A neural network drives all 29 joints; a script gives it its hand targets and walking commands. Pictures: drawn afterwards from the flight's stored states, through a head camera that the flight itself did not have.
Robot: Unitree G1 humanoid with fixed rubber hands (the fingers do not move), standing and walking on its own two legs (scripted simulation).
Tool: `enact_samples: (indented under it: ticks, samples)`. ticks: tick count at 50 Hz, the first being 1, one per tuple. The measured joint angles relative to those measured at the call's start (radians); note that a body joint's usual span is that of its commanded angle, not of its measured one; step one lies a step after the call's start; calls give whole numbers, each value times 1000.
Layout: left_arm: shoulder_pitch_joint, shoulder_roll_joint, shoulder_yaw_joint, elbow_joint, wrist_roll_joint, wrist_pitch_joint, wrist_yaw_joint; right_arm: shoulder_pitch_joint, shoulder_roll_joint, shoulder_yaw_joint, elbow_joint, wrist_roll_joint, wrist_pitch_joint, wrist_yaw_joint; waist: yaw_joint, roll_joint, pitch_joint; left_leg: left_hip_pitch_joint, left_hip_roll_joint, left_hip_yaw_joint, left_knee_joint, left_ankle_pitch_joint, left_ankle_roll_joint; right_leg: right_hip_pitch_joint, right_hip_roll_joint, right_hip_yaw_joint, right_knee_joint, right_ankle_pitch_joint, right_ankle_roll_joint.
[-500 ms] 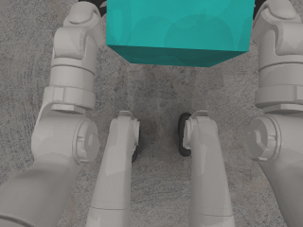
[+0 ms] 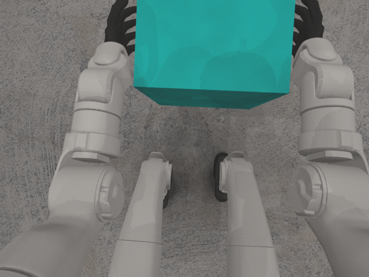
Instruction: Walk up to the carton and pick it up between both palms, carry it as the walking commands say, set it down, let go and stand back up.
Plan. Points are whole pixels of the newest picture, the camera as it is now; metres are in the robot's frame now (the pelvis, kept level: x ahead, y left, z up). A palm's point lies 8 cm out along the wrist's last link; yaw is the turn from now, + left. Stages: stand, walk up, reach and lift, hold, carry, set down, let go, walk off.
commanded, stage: reach and lift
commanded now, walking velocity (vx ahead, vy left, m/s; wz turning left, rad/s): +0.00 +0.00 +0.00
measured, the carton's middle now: (208, 50) +0.53 -0.02 -0.12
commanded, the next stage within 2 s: none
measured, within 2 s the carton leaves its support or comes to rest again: neither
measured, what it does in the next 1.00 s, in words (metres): rises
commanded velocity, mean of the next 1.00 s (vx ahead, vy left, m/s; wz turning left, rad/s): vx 0.00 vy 0.00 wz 0.00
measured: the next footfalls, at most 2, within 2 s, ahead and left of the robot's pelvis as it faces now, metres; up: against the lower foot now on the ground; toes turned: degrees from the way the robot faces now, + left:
none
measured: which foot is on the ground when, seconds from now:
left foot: down 0.00-1.00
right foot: down 0.00-1.00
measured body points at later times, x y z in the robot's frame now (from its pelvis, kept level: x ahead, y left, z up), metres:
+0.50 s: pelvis +0.02 +0.00 +0.06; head +0.24 +0.00 +0.44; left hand +0.49 +0.15 +0.01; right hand +0.50 -0.18 +0.02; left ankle +0.13 +0.12 -0.59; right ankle +0.17 -0.13 -0.59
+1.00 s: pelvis +0.11 +0.01 +0.12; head +0.15 +0.01 +0.57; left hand +0.47 +0.15 +0.12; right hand +0.47 -0.18 +0.13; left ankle +0.13 +0.12 -0.59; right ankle +0.17 -0.13 -0.59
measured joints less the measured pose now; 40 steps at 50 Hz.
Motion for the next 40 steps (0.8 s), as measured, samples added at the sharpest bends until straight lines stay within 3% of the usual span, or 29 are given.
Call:
enact_samples:
  ticks: [19, 27, 35, 40]
  samples:
    - [113, -35, 0, -18, 14, -5, -9, 113, 43, -2, -28, -15, -1, 2, 0, 3, -11, 214, 0, -7, -204, 59, 5, 218, 0, 0, -205, 55, 0]
    - [228, -73, 0, -19, 31, -10, -15, 229, 83, -4, -34, -33, -6, 7, 0, 5, -150, 249, 1, -10, -291, 81, 8, 255, 0, 0, -294, 76, 0]
    - [390, -143, 46, 121, 131, -14, -58, 411, 167, -85, 70, -130, -9, 31, 0, 8, -547, 252, 4, -13, -406, 84, 15, 257, 0, 0, -403, 75, 0]
    - [423, -177, 115, 141, 212, -15, -92, 459, 209, -140, 79, -206, -21, 55, 0, 8, -623, 336, 6, -13, -474, 84, 17, 340, 0, 0, -467, 74, 0]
